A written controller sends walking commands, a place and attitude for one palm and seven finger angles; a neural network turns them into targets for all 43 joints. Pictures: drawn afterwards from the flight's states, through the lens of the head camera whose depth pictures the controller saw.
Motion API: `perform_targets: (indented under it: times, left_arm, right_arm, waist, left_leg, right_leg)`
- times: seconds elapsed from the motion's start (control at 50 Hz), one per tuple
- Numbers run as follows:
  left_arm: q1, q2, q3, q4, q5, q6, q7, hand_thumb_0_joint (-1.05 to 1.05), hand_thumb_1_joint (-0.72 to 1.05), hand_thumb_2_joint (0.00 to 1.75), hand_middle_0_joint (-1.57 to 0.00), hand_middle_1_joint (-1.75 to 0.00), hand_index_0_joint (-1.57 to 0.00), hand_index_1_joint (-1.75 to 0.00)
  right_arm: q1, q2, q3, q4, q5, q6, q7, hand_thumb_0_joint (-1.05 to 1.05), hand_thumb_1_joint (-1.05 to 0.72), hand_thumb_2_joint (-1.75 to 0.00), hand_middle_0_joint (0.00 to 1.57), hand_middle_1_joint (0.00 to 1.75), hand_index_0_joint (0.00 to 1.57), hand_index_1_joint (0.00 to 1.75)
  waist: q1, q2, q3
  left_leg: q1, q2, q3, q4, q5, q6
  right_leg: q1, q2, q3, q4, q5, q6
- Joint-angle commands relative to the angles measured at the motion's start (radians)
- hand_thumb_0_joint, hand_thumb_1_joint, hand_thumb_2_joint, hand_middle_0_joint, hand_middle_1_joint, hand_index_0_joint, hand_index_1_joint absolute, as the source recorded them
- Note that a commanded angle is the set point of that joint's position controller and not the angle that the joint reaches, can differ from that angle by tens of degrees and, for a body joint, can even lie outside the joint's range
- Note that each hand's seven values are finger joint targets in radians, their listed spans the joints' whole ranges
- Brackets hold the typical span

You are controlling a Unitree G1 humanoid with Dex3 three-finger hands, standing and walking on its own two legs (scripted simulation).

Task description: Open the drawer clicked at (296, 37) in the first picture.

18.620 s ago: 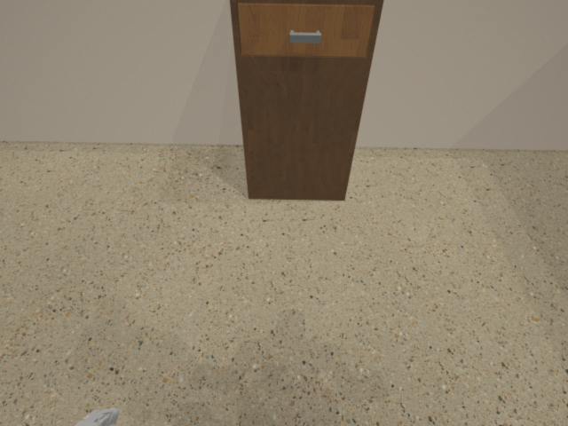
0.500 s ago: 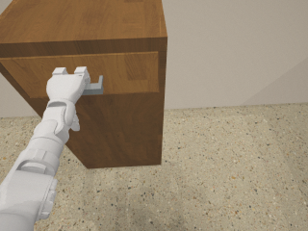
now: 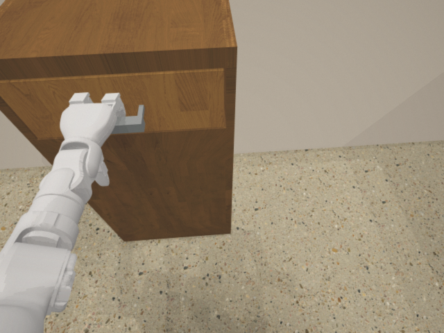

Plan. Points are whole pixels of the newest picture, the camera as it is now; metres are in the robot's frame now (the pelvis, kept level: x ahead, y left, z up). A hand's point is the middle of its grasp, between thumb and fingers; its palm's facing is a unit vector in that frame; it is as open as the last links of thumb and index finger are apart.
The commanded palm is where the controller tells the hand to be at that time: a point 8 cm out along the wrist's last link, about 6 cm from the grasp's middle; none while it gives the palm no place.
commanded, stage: lower the fingers behind the handle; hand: left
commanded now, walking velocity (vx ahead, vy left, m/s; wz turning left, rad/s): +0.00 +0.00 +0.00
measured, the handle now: (119, 117) +0.52 +0.23 +0.06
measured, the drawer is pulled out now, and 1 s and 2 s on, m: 0.00 0.00 0.00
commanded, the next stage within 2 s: lift the fingers back up to retry in 0.04 s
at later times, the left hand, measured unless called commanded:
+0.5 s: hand (101, 134) +0.46 +0.24 +0.08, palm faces -0.01 -0.01 -1.00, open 13.8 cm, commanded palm +0.44 +0.24 +0.15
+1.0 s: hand (98, 127) +0.45 +0.23 +0.11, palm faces -0.06 -0.03 -1.00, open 13.8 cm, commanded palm +0.43 +0.24 +0.18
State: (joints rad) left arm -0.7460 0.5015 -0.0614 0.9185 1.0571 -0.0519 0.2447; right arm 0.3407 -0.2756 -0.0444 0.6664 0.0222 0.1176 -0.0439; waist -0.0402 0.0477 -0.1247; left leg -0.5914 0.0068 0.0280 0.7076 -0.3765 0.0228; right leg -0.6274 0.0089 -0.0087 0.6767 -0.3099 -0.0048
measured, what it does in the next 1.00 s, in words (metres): stands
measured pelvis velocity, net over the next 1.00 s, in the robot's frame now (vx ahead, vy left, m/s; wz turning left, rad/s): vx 0.02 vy -0.01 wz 0.02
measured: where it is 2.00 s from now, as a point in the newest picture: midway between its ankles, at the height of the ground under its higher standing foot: outside the picture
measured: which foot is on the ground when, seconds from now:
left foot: down 0.00-1.00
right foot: down 0.00-1.00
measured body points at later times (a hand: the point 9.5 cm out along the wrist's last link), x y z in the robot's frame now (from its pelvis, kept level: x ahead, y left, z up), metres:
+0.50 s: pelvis +0.00 +0.01 +0.01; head +0.07 -0.01 +0.45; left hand +0.46 +0.24 +0.13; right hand +0.05 -0.26 -0.13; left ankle -0.03 +0.10 -0.72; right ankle +0.00 -0.12 -0.72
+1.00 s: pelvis +0.02 -0.01 +0.02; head +0.06 -0.03 +0.46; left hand +0.44 +0.23 +0.17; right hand +0.15 -0.26 -0.11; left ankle -0.03 +0.10 -0.72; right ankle +0.00 -0.12 -0.72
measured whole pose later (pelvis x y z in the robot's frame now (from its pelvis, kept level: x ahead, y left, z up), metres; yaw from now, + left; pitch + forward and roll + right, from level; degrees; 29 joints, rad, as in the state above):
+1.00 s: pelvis +0.02 -0.01 +0.02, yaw +1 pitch +9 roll +0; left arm -0.68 0.49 -0.09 0.71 0.99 -0.02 0.02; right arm 0.24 -0.28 -0.02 0.63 0.04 0.13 -0.06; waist 0.00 0.06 -0.09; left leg -0.38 0.00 0.01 0.56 -0.34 0.01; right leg -0.42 0.00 -0.02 0.56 -0.30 -0.01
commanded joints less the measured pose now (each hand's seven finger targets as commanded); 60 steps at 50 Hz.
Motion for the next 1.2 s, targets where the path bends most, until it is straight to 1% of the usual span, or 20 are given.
perform_targets:
  times: [0.0, 0.12, 0.18, 0.26, 0.32, 0.36, 0.4, 0.46, 0.56, 0.58, 0.64, 0.7, 0.76, 0.84, 0.92, 0.98, 1.02, 1.08, 1.1, 1.18]
  left_arm:
    - [-0.292, 0.201, 0.05, -0.043, -0.008, 0.024, -0.007, 0.0, -0.5, 0.3, -0.3, -1.2, -0.3, -1.2]
    - [-0.318, 0.207, 0.042, -0.004, -0.003, 0.04, -0.011, 0.0, -0.5, 0.3, -0.3, -1.2, -0.3, -1.2]
    - [-0.417, 0.233, 0.044, -0.061, -0.003, 0.032, -0.013, 0.0, -0.5, 0.3, -0.3, -1.2, -0.3, -1.2]
    - [-0.43, 0.252, 0.078, -0.129, -0.01, 0.013, -0.013, 0.0, -0.5, 0.3, -0.3, -1.2, -0.3, -1.2]
    - [-0.457, 0.239, 0.068, -0.177, -0.015, -0.005, -0.014, 0.0, -0.5, 0.3, -0.3, -1.2, -0.3, -1.2]
    - [-0.473, 0.279, 0.101, -0.206, -0.013, -0.013, -0.009, 0.0, -0.5, 0.3, -0.3, -1.2, -0.3, -1.2]
    - [-0.501, 0.224, 0.057, -0.249, -0.017, -0.018, -0.006, 0.0, -0.5, 0.3, -0.3, -1.2, -0.3, -1.2]
    - [-0.492, 0.287, 0.118, -0.311, -0.019, -0.018, 0.003, 0.0, -0.5, 0.3, -0.3, -1.2, -0.3, -1.2]
    - [-0.421, 0.24, 0.095, -0.324, -0.036, 0.049, -0.005, 0.0, -0.5, 0.3, -0.3, -1.2, -0.3, -1.2]
    - [-0.422, 0.219, 0.071, -0.325, -0.039, 0.069, -0.012, 0.0, -0.5, 0.3, -0.3, -1.2, -0.3, -1.2]
    - [-0.395, 0.226, 0.064, -0.295, -0.046, 0.127, -0.054, 0.0, -0.5, 0.3, -0.3, -1.2, -0.3, -1.2]
    - [-0.418, 0.24, 0.056, -0.324, -0.05, 0.145, -0.106, 0.0, -0.5, 0.3, -0.3, -1.2, -0.3, -1.2]
    - [-0.42, 0.19, 0.006, -0.348, -0.057, 0.13, -0.161, 0.0, -0.5, 0.3, -0.3, -1.2, -0.3, -1.2]
    - [-0.347, 0.2, 0.024, -0.371, -0.068, 0.081, -0.202, 0.0, -0.5, 0.3, -0.3, -1.2, -0.3, -1.2]
    - [-0.368, 0.282, 0.101, -0.385, -0.068, 0.027, -0.188, 0.0, -0.5, 0.3, -0.3, -1.2, -0.3, -1.2]
    - [-0.401, 0.323, 0.14, -0.423, -0.065, -0.005, -0.15, 0.0, -0.5, 0.3, -0.3, -1.2, -0.3, -1.2]
    - [-0.397, 0.322, 0.144, -0.453, -0.058, -0.014, -0.127, 0.0, -0.5, 0.3, -0.3, -1.2, -0.3, -1.2]
    - [-0.433, 0.191, 0.033, -0.521, -0.072, -0.006, -0.108, 0.0, -0.5, 0.3, -0.3, -1.2, -0.3, -1.2]
    - [-0.419, 0.198, 0.039, -0.512, -0.072, 0.006, -0.104, 0.0, -0.5, 0.3, -0.3, -1.2, -0.3, -1.2]
    - [-0.417, 0.173, 0.012, -0.437, -0.082, 0.059, -0.117, 0.0, -0.5, 0.3, -0.3, -1.2, -0.3, -1.2]
  right_arm:
    - [0.07, -0.14, -0.051, -0.081, -0.001, -0.025, -0.009, 0.0, -0.9, -0.9, 0.2, 0.3, 0.2, 0.3]
    - [0.072, -0.145, -0.048, -0.076, 0.003, -0.031, -0.012, 0.0, -0.9, -0.9, 0.2, 0.3, 0.2, 0.3]
    - [0.071, -0.142, -0.046, -0.082, 0.003, -0.035, -0.017, 0.0, -0.9, -0.9, 0.2, 0.3, 0.2, 0.3]
    - [0.07, -0.136, -0.051, -0.086, -0.004, -0.039, -0.018, 0.0, -0.9, -0.9, 0.2, 0.3, 0.2, 0.3]
    - [0.063, -0.133, -0.053, -0.084, -0.004, -0.045, -0.017, 0.0, -0.9, -0.9, 0.2, 0.3, 0.2, 0.3]
    - [0.056, -0.136, -0.052, -0.084, -0.005, -0.047, -0.02, 0.0, -0.9, -0.9, 0.2, 0.3, 0.2, 0.3]
    - [0.054, -0.127, -0.054, -0.083, -0.003, -0.052, -0.016, 0.0, -0.9, -0.9, 0.2, 0.3, 0.2, 0.3]
    - [0.047, -0.131, -0.059, -0.079, -0.007, -0.053, -0.012, 0.0, -0.9, -0.9, 0.2, 0.3, 0.2, 0.3]
    - [0.016, -0.13, -0.056, -0.079, 0.0, -0.045, 0.007, 0.0, -0.9, -0.9, 0.2, 0.3, 0.2, 0.3]
    - [0.004, -0.128, -0.054, -0.079, 0.004, -0.043, 0.011, 0.0, -0.9, -0.9, 0.2, 0.3, 0.2, 0.3]
    - [-0.024, -0.134, -0.045, -0.088, 0.01, -0.031, 0.008, 0.0, -0.9, -0.9, 0.2, 0.3, 0.2, 0.3]
    - [-0.05, -0.135, -0.037, -0.104, 0.016, -0.024, -0.003, 0.0, -0.9, -0.9, 0.2, 0.3, 0.2, 0.3]
    - [-0.057, -0.135, -0.035, -0.117, 0.018, -0.021, -0.013, 0.0, -0.9, -0.9, 0.2, 0.3, 0.2, 0.3]
    - [-0.07, -0.126, -0.028, -0.132, 0.016, -0.016, -0.02, 0.0, -0.9, -0.9, 0.2, 0.3, 0.2, 0.3]
    - [-0.079, -0.122, -0.024, -0.129, 0.012, -0.014, -0.026, 0.0, -0.9, -0.9, 0.2, 0.3, 0.2, 0.3]
    - [-0.081, -0.115, -0.029, -0.125, 0.006, -0.022, -0.027, 0.0, -0.9, -0.9, 0.2, 0.3, 0.2, 0.3]
    - [-0.074, -0.11, -0.036, -0.119, 0.001, -0.028, -0.025, 0.0, -0.9, -0.9, 0.2, 0.3, 0.2, 0.3]
    - [-0.063, -0.106, -0.05, -0.111, 0.007, -0.039, -0.009, 0.0, -0.9, -0.9, 0.2, 0.3, 0.2, 0.3]
    - [-0.062, -0.112, -0.054, -0.105, 0.008, -0.039, -0.007, 0.0, -0.9, -0.9, 0.2, 0.3, 0.2, 0.3]
    - [-0.065, -0.119, -0.046, -0.091, 0.011, -0.031, -0.006, 0.0, -0.9, -0.9, 0.2, 0.3, 0.2, 0.3]
  waist:
    - [-0.022, -0.078, -0.261]
    - [-0.035, -0.085, -0.229]
    - [-0.039, -0.043, -0.28]
    - [-0.024, -0.022, -0.368]
    - [-0.029, -0.01, -0.347]
    - [-0.026, -0.022, -0.353]
    - [-0.03, 0.023, -0.352]
    - [-0.009, 0.044, -0.412]
    - [0.006, 0.025, -0.379]
    - [0.004, 0.034, -0.359]
    - [0.008, -0.037, -0.321]
    - [0.013, -0.052, -0.316]
    - [-0.003, -0.059, -0.3]
    - [0.019, -0.071, -0.284]
    - [0.032, -0.066, -0.271]
    - [0.04, -0.024, -0.315]
    - [0.04, 0.013, -0.359]
    - [0.007, 0.028, -0.398]
    - [0.003, 0.043, -0.384]
    - [-0.008, -0.027, -0.339]
  left_leg:
    - [0.084, -0.031, 0.011, -0.078, 0.3, 0.023]
    - [0.079, -0.028, 0.008, -0.087, 0.246, 0.025]
    - [0.108, -0.029, 0.002, -0.094, 0.248, 0.026]
    - [0.171, -0.026, -0.007, -0.091, 0.332, 0.024]
    - [0.198, -0.022, -0.013, -0.099, 0.345, 0.024]
    - [0.209, -0.022, -0.019, -0.104, 0.37, 0.025]
    - [0.25, -0.021, -0.023, -0.107, 0.406, 0.023]
    - [0.308, -0.016, -0.031, -0.102, 0.519, 0.016]
    - [0.331, -0.008, -0.034, -0.121, 0.615, 0.005]
    - [0.332, -0.008, -0.03, -0.128, 0.602, 0.005]
    - [0.304, -0.014, -0.017, -0.155, 0.545, 0.013]
    - [0.31, -0.02, -0.012, -0.175, 0.518, 0.021]
    - [0.34, -0.019, -0.016, -0.177, 0.533, 0.022]
    - [0.332, -0.028, -0.01, -0.176, 0.522, 0.025]
    - [0.291, -0.036, -0.003, -0.173, 0.489, 0.023]
    - [0.284, -0.042, 0.003, -0.162, 0.505, 0.022]
    - [0.311, -0.042, 0.003, -0.147, 0.57, 0.02]
    - [0.376, -0.035, -0.01, -0.129, 0.634, 0.018]
    - [0.394, -0.033, -0.012, -0.126, 0.643, 0.016]
    - [0.356, -0.038, -0.011, -0.144, 0.565, 0.019]
  right_leg:
    - [0.209, 0.024, -0.008, -0.069, 0.258, -0.026]
    - [0.175, 0.025, -0.01, -0.081, 0.194, -0.026]
    - [0.194, 0.023, -0.004, -0.083, 0.186, -0.025]
    - [0.241, 0.027, -0.008, -0.075, 0.244, -0.03]
    - [0.23, 0.028, -0.011, -0.085, 0.245, -0.028]
    - [0.248, 0.029, -0.012, -0.09, 0.258, -0.03]
    - [0.232, 0.031, -0.015, -0.092, 0.27, -0.031]
    - [0.266, 0.033, -0.018, -0.086, 0.32, -0.034]
    - [0.292, 0.035, -0.031, -0.097, 0.359, -0.034]
    - [0.289, 0.033, -0.033, -0.102, 0.355, -0.031]
    - [0.342, 0.029, -0.032, -0.122, 0.372, -0.029]
    - [0.385, 0.023, -0.024, -0.137, 0.381, -0.029]
    - [0.375, 0.021, -0.025, -0.151, 0.379, -0.029]
    - [0.394, 0.017, -0.018, -0.149, 0.403, -0.028]
    - [0.416, 0.013, -0.009, -0.142, 0.419, -0.029]
    - [0.443, 0.009, 0.001, -0.131, 0.452, -0.028]
    - [0.446, 0.011, -0.001, -0.118, 0.502, -0.03]
    - [0.396, 0.017, -0.01, -0.12, 0.493, -0.027]
    - [0.373, 0.022, -0.012, -0.123, 0.483, -0.029]
    - [0.381, 0.018, -0.019, -0.137, 0.459, -0.026]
